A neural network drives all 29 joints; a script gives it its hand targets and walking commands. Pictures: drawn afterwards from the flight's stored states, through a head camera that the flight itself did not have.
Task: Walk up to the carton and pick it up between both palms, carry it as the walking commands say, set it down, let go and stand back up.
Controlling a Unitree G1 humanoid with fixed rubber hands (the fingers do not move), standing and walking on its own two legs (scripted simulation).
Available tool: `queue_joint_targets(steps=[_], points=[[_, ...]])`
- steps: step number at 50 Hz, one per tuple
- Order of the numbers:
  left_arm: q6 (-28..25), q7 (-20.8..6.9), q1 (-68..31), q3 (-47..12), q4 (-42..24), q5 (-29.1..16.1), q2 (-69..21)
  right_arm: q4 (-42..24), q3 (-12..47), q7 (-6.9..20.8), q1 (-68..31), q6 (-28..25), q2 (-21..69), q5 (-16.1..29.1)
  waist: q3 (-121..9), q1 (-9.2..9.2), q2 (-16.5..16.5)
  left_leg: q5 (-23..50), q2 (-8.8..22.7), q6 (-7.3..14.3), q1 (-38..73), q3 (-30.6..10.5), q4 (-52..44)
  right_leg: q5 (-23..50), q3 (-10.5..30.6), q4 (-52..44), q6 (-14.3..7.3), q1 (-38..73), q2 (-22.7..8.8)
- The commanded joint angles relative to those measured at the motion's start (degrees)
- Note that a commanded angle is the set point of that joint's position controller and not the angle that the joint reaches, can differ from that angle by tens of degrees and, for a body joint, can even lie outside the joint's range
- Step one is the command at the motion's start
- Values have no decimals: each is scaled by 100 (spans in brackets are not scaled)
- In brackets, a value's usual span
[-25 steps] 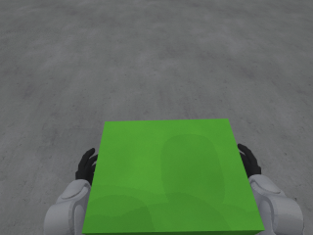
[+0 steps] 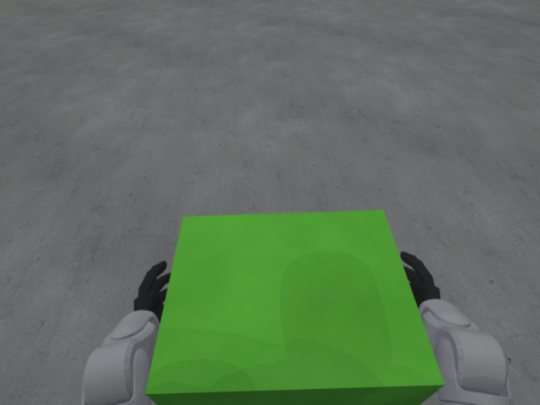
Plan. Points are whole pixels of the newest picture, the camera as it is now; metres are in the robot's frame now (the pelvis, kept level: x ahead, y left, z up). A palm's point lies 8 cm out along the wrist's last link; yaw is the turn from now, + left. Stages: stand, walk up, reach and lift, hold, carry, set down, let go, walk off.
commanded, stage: carry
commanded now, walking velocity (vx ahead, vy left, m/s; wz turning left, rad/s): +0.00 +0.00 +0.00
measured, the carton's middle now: (286, 334) +0.25 +0.00 +0.00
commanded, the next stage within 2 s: none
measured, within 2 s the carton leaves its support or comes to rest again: neither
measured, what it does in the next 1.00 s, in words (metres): shifts its weight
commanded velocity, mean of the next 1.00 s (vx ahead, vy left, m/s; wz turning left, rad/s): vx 0.00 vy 0.00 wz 0.00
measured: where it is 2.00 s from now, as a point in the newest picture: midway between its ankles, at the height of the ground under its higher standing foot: outside the picture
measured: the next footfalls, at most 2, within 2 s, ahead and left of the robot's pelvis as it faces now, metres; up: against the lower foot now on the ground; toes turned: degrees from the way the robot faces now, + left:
none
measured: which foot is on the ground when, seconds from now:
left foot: down 0.00-1.00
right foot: down 0.00-1.00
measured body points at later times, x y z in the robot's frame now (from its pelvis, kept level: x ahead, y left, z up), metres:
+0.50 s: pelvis -0.04 -0.01 +0.00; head -0.06 -0.01 +0.45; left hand +0.23 +0.18 +0.05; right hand +0.23 -0.20 +0.05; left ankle -0.03 +0.09 -0.73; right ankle -0.09 -0.10 -0.73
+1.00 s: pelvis -0.06 -0.01 +0.00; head -0.08 -0.01 +0.45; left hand +0.22 +0.18 +0.04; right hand +0.21 -0.20 +0.04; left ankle -0.03 +0.09 -0.73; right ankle -0.09 -0.10 -0.73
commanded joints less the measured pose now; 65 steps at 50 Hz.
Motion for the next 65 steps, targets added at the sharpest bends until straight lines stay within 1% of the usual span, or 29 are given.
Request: queue_joint_targets(steps=[1,4,8,18,43,65], points=[[-203,-548,-2308,-3638,-958,-413,-3759,-970,3690,535,-2375,-233,3719,489,-1092,-6,3,2861,716,50,779,-561,-166,3234,369,-137,-61,237,-622],[-205,-545,-2300,-3615,-938,-364,-3751,-964,3730,547,-2405,-233,3728,511,-1039,-11,14,2534,729,45,713,-573,-235,2946,418,-237,-69,204,-637],[-216,-557,-2329,-3532,-766,-289,-3712,-796,3671,567,-2445,-242,3682,458,-937,-15,-1,2218,735,27,631,-580,-317,2748,466,-324,-78,122,-641],[-301,-629,-2514,-3471,-497,-251,-3785,-499,3513,622,-2562,-318,3705,336,-877,-16,16,1936,756,1,598,-586,-411,2422,527,-428,-92,-54,-613],[-942,-851,-2604,-3307,152,-88,-3807,163,3368,845,-2686,-973,3717,133,-921,-10,72,1745,804,17,587,-617,-494,2026,590,-438,-226,-170,-570],[-1220,-866,-2518,-3143,393,-42,-3643,408,3214,854,-2619,-1261,3522,60,-890,-21,70,1473,803,4,518,-604,-523,1960,645,-486,-274,-214,-541]])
